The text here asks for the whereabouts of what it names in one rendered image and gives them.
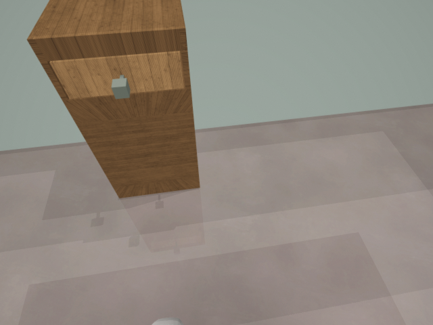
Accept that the handle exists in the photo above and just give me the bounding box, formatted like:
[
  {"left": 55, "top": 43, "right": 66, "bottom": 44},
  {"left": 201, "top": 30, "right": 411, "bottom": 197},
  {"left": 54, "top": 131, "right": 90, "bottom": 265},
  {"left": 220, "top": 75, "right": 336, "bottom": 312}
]
[{"left": 111, "top": 75, "right": 130, "bottom": 99}]

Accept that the cabinet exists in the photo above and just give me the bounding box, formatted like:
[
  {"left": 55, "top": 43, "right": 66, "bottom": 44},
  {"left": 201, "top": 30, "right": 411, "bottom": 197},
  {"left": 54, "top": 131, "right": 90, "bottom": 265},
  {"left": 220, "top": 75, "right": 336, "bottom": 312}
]
[{"left": 27, "top": 0, "right": 200, "bottom": 198}]

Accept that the drawer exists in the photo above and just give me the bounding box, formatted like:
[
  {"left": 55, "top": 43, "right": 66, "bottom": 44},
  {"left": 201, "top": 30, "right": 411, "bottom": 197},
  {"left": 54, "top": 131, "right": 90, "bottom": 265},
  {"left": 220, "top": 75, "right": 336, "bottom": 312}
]
[{"left": 50, "top": 51, "right": 184, "bottom": 99}]

